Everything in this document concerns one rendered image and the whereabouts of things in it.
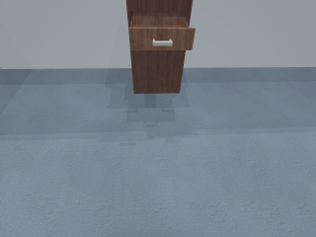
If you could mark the drawer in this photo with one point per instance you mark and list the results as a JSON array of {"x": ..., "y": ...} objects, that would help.
[{"x": 144, "y": 29}]

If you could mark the handle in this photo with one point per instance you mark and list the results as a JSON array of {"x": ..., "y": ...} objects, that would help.
[{"x": 162, "y": 42}]

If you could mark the cabinet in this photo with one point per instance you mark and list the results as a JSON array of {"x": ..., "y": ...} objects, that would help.
[{"x": 157, "y": 71}]

